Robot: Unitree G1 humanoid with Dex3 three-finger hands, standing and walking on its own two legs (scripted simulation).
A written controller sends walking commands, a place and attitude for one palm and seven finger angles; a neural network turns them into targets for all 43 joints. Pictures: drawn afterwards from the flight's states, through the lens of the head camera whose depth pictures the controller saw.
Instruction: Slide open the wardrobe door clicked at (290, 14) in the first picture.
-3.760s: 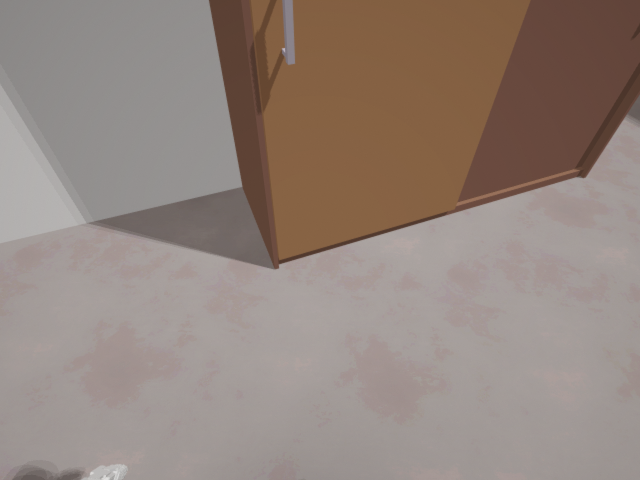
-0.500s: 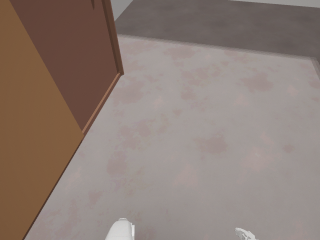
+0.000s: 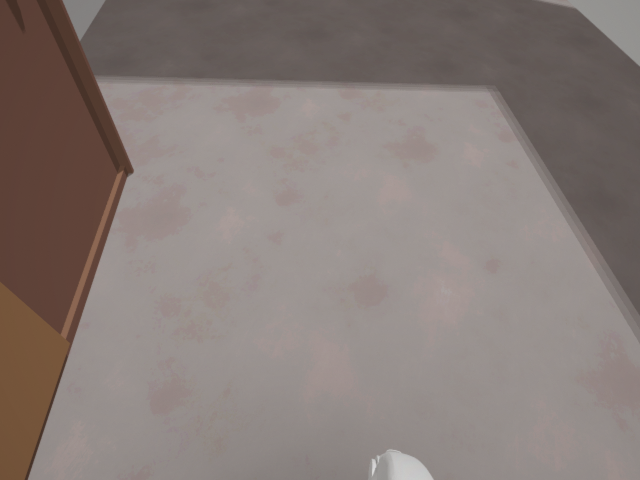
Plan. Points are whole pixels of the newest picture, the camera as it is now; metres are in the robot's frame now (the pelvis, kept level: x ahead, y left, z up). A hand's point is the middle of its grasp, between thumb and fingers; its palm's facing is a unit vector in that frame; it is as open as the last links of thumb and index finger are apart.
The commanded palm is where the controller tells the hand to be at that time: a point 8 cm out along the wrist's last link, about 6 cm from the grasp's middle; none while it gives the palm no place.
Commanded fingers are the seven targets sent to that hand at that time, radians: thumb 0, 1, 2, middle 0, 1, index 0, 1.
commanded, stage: turn to face it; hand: left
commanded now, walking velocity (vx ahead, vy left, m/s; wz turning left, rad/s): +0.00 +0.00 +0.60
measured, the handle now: out of the picture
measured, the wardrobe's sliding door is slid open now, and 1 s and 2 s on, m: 0.00 0.00 0.00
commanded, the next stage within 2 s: none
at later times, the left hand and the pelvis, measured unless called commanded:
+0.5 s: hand out of the picture +0.12 +0.18 -0.19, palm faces +0.18 -0.97 -0.15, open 7.4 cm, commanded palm none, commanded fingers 0.00 0.90 0.90 -0.20 -0.30 -0.20 -0.30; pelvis +0.03 +0.00 -0.03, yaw +11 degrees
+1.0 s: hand out of the picture +0.01 +0.17 -0.15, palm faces +0.49 -0.81 -0.32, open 7.4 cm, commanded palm none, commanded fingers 0.00 0.90 0.90 -0.20 -0.30 -0.20 -0.30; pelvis +0.03 -0.06 -0.01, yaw +28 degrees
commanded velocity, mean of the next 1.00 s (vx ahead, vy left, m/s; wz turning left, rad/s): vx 0.00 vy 0.00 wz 0.60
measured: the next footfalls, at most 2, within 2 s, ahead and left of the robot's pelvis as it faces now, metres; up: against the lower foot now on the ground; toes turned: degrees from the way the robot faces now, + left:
right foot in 0.14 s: +0.08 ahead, -0.15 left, +0.00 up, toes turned -8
left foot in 0.48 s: +0.07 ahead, +0.11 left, +0.00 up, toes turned +19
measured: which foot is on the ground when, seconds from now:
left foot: down 0.00-0.16, up 0.18-0.46, down 0.48-0.94, up 0.96-1.00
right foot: up 0.00-0.12, down 0.14-0.48, up 0.50-0.92, down 0.94-1.00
